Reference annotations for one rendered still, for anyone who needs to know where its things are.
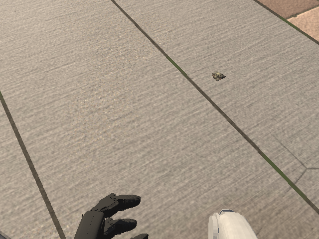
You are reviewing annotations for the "robot left hand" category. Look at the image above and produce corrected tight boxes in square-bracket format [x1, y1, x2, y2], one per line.
[74, 193, 149, 239]

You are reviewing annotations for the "right robot shin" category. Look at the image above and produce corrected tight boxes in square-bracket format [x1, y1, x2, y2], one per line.
[219, 209, 234, 215]

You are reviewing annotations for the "robot right thigh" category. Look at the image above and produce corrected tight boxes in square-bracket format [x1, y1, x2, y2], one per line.
[208, 211, 258, 239]

